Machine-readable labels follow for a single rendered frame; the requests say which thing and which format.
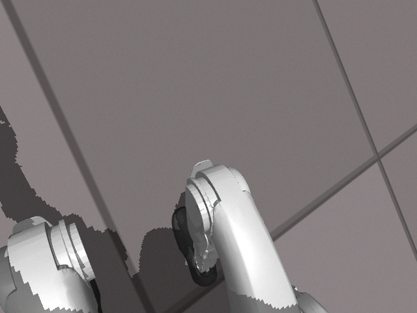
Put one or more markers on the left robot foot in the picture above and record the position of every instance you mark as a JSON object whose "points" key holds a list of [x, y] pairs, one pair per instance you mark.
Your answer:
{"points": [[96, 294]]}

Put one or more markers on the right robot foot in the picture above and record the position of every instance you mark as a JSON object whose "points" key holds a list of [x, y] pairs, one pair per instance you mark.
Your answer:
{"points": [[186, 246]]}

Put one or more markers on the right robot hand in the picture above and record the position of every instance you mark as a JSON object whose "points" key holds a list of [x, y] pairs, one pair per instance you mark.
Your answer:
{"points": [[307, 303]]}

